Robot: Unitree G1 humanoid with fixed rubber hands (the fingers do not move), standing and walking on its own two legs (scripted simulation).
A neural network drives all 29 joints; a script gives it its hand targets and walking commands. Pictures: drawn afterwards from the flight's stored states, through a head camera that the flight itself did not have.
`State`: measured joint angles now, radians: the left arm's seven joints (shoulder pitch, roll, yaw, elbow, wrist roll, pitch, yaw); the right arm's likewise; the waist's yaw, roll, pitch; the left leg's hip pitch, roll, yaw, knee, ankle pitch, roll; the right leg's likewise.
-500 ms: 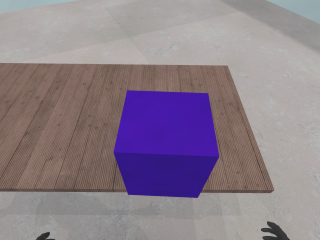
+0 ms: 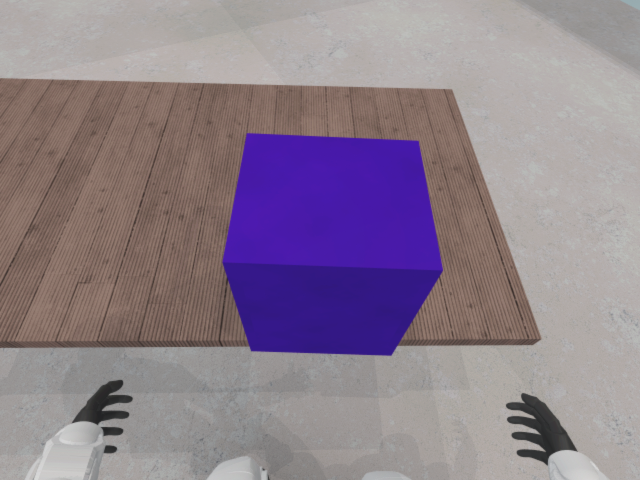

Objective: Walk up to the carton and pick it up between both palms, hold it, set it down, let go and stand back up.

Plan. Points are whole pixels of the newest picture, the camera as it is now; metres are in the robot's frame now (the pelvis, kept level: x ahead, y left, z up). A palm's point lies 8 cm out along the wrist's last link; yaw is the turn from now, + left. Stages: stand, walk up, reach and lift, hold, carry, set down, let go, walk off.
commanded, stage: reach and lift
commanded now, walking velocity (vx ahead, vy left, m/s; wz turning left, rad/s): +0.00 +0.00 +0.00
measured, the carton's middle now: (326, 256) +0.39 -0.02 +0.01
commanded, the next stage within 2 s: none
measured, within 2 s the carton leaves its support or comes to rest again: neither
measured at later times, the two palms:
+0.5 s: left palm (102, 442) +0.17 +0.26 -0.05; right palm (552, 470) +0.12 -0.28 -0.06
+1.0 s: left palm (129, 419) +0.19 +0.23 -0.04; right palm (520, 431) +0.16 -0.24 -0.04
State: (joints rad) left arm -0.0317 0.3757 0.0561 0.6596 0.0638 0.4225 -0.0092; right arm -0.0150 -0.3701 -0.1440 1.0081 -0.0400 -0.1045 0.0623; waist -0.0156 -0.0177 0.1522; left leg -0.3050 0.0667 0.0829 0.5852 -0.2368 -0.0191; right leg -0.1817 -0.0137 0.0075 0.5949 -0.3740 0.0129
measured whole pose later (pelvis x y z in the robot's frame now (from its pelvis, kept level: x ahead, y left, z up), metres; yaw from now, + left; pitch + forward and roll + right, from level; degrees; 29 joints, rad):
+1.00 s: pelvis +0.02 +0.00 +0.02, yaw -4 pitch -5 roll +0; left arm 0.21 0.23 0.03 0.52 -0.05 -0.10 0.01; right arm 0.21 -0.19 -0.03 0.66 0.10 -0.32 0.02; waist 0.03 -0.03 0.09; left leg -0.09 0.05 0.09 0.32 -0.15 -0.03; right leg 0.00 0.00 0.04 0.33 -0.25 0.00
